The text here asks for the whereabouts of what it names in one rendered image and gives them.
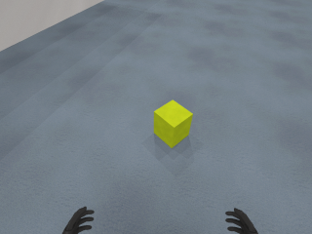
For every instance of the robot left hand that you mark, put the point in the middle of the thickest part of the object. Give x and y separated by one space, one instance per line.
73 227

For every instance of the carton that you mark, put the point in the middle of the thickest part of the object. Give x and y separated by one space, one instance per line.
172 123

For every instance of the robot right hand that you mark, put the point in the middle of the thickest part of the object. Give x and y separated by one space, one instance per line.
246 225

